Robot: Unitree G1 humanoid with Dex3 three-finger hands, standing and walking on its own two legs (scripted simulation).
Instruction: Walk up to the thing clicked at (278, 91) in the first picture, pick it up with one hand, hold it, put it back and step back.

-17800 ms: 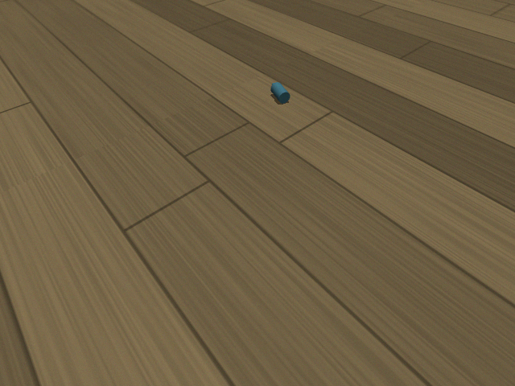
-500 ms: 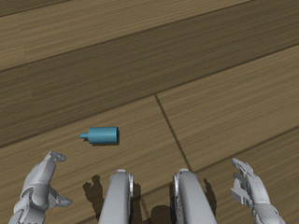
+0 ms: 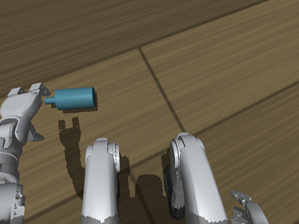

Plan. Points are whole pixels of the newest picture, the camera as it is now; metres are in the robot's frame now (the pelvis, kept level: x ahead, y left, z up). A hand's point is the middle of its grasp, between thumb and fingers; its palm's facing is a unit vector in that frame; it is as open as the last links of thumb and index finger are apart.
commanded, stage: rise first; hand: left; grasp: from above
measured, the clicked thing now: (70, 99) +0.53 +0.30 -0.35
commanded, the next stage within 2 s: approach in 1.08 s
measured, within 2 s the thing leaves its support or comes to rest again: neither
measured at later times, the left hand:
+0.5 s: hand (45, 108) +0.44 +0.33 -0.19, palm faces -0.47 -0.02 -0.88, open 14.0 cm
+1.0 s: hand (53, 104) +0.47 +0.32 -0.22, palm faces -0.47 -0.04 -0.88, open 14.1 cm
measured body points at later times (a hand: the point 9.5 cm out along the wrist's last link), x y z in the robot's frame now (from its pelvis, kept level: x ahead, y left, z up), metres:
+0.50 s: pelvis +0.01 +0.01 -0.04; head +0.24 +0.08 +0.34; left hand +0.46 +0.32 -0.14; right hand +0.09 -0.27 -0.15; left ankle +0.09 +0.13 -0.36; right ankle +0.11 -0.12 -0.36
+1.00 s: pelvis +0.02 +0.01 -0.05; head +0.26 +0.07 +0.32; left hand +0.49 +0.32 -0.17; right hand +0.07 -0.27 -0.16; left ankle +0.09 +0.13 -0.36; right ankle +0.11 -0.12 -0.36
